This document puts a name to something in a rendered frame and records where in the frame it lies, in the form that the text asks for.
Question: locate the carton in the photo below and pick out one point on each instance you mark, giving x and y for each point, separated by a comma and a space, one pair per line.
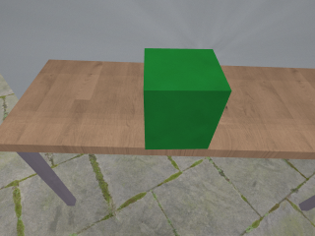
185, 94

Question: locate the table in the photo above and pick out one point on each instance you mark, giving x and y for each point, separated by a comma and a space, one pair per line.
97, 107

